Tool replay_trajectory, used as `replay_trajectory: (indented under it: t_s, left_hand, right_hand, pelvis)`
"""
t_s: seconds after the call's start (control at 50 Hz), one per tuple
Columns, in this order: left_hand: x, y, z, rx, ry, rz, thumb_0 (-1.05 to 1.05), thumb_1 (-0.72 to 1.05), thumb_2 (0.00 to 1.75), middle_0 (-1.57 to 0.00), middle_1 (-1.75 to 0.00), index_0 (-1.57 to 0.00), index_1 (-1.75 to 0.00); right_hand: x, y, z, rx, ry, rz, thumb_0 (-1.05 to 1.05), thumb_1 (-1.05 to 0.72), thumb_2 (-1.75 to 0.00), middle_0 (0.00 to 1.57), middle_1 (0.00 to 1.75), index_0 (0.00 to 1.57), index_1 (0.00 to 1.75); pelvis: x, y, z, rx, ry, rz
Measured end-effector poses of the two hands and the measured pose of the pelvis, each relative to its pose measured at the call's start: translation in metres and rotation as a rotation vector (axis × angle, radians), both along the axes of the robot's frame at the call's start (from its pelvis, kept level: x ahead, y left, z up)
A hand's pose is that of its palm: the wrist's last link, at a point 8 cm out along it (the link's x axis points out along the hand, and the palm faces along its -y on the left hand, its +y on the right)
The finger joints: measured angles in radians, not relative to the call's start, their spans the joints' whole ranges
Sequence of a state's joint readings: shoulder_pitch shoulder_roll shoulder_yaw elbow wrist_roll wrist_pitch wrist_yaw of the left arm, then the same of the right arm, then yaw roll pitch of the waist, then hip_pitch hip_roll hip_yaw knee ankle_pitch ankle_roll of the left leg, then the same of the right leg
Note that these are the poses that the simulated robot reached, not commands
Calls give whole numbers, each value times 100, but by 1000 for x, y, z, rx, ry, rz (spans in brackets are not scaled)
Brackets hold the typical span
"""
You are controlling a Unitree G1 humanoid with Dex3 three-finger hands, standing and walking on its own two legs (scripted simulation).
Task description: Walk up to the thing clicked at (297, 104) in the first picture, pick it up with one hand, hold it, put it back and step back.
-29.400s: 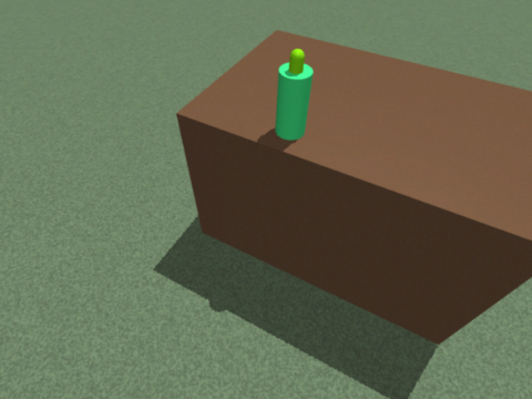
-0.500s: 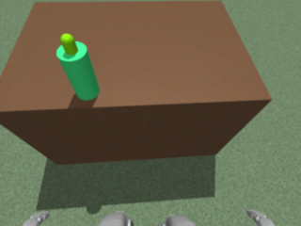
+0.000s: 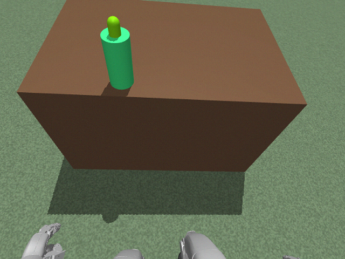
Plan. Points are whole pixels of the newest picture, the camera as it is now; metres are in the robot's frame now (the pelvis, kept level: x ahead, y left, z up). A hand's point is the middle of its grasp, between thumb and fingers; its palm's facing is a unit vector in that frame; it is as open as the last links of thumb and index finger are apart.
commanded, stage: step back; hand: left
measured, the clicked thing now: (118, 53) +0.70 +0.19 +0.01
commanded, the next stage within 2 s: none
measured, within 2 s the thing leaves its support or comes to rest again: neither
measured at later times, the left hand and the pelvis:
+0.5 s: hand out of the picture -0.08 +0.22 -0.12, palm faces -0.06 -0.91 -0.41, open 7.3 cm; pelvis -0.15 -0.05 +0.01, yaw -5 degrees
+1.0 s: hand out of the picture -0.20 +0.18 -0.15, palm faces -0.02 -0.93 -0.36, open 7.3 cm; pelvis -0.31 -0.08 +0.00, yaw -2 degrees
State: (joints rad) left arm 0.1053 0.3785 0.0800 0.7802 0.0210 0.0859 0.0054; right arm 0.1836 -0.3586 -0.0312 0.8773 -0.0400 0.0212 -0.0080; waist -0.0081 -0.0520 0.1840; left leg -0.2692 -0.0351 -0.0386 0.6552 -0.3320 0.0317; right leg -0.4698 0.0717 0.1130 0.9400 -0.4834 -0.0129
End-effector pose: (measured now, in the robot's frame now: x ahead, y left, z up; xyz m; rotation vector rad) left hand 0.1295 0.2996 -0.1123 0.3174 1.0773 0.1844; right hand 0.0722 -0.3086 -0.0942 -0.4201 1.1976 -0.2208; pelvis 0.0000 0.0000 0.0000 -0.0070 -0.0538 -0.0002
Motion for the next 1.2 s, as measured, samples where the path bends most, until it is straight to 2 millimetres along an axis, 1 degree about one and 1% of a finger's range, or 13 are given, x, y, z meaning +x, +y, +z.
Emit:
replay_trajectory:
  t_s: [0.1, 0.2, 0.34, 0.44, 0.5, 0.6, 0.7, 0.76, 0.86, 0.96, 1.06, 1.14, 1.2]
  left_hand:
    - [-49, 6, 1, -16, 60, 25, 1, 91, 90, -20, -30, -21, -30]
    - [-103, 9, -4, 18, 151, 19, 1, 91, 90, -20, -30, -21, -30]
    - [-160, -13, -7, 59, 196, -24, 1, 91, 90, -20, -30, -21, -30]
    - [-202, -37, 15, 63, 168, -5, 1, 91, 90, -20, -30, -21, -30]
    - [-215, -43, 30, 79, 154, 6, 1, 91, 90, -20, -30, -21, -30]
    - [-211, -44, 38, 113, 71, -12, 1, 90, 90, -20, -30, -21, -30]
    - [-212, -41, 23, 95, -37, -11, 1, 90, 90, -20, -30, -21, -30]
    - [-228, -44, 10, 57, -41, 1, 1, 91, 90, -20, -30, -21, -30]
    - [-268, -61, 8, -3, 12, 13, 1, 91, 90, -20, -30, -21, -30]
    - [-318, -72, 4, 5, 55, 17, 1, 91, 90, -20, -30, -21, -30]
    - [-375, -87, -2, 55, 112, 14, 1, 91, 90, -20, -30, -21, -30]
    - [-420, -96, 10, 73, 147, 32, 1, 91, 90, -20, -30, -21, -30]
    - [-441, -94, 21, 96, 160, 52, 1, 90, 90, -20, -30, -21, -30]
  right_hand:
    - [-21, -1, 21, -25, -18, -3, 1, -90, -90, 21, 30, 20, 30]
    - [-31, -11, 25, -34, -90, -3, 1, -90, -90, 21, 30, 20, 30]
    - [-67, -42, 1, -3, -161, -12, 0, -90, -90, 21, 30, 20, 30]
    - [-112, -56, -14, 40, -120, -61, 1, -91, -90, 21, 30, 20, 30]
    - [-142, -59, -13, 61, -83, -71, 1, -91, -90, 21, 30, 20, 30]
    - [-195, -60, -20, 56, 8, -56, 1, -91, -90, 21, 30, 20, 30]
    - [-235, -53, -29, 36, 79, -8, 1, -91, -90, 21, 30, 20, 30]
    - [-253, -46, -24, 38, 81, -2, 1, -91, -90, 21, 30, 20, 30]
    - [-268, -53, -4, 17, 27, 16, 1, -90, -90, 21, 30, 20, 30]
    - [-266, -76, 6, -8, -61, 36, 1, -90, -90, 21, 30, 20, 30]
    - [-271, -105, -7, 7, -147, 33, 1, -90, -90, 21, 30, 20, 30]
    - [-296, -109, -12, 46, -127, -2, 0, -91, -90, 21, 30, 20, 30]
    - [-318, -109, -16, 73, -102, -15, 1, -91, -90, 21, 30, 20, 30]
  pelvis:
    - [-24, -2, 12, -24, 30, -28]
    - [-56, -9, 10, -15, 35, -61]
    - [-109, -31, -8, 10, 16, -110]
    - [-140, -45, -1, 24, 2, -87]
    - [-153, -48, 9, 61, 18, -80]
    - [-181, -53, 8, 50, 46, -36]
    - [-217, -53, -6, 23, 42, 26]
    - [-239, -54, -6, 66, 15, 13]
    - [-264, -60, 5, 1, 24, 19]
    - [-295, -76, 4, -1, 43, -15]
    - [-331, -95, -9, -28, 19, -46]
    - [-345, -104, -2, 7, 18, -55]
    - [-355, -105, 3, 29, 25, -41]
